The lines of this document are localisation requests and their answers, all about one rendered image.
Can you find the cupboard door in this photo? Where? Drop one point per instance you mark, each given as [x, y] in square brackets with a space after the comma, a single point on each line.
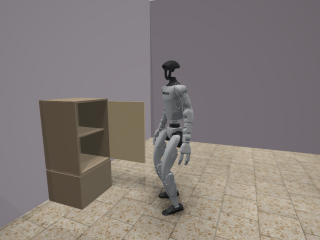
[126, 123]

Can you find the left robot upper arm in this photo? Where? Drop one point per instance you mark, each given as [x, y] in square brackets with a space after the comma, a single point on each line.
[182, 92]

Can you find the left robot hand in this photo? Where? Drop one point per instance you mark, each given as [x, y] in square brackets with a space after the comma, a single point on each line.
[184, 149]

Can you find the right robot forearm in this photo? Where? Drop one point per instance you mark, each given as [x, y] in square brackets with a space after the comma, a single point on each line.
[163, 121]

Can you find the left robot forearm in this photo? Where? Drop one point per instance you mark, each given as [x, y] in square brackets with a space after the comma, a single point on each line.
[187, 126]

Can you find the right robot thigh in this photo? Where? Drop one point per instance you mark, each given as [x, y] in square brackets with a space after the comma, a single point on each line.
[159, 149]

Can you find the right robot hand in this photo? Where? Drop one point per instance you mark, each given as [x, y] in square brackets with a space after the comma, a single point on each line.
[156, 134]

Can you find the left robot shin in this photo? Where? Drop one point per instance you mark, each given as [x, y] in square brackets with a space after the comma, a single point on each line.
[171, 189]

